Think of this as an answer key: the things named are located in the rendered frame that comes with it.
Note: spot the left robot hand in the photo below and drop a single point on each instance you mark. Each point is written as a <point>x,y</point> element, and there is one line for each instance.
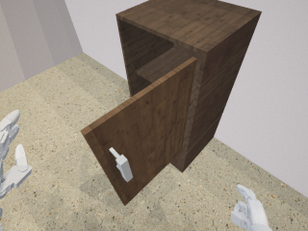
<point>17,174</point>

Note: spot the handle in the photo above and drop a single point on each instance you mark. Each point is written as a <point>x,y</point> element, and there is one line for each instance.
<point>122,165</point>

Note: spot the cupboard door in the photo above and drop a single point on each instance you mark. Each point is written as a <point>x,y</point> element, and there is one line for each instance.
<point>148,129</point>

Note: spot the right robot hand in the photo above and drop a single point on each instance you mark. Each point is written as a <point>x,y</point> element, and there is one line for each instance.
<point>253,211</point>

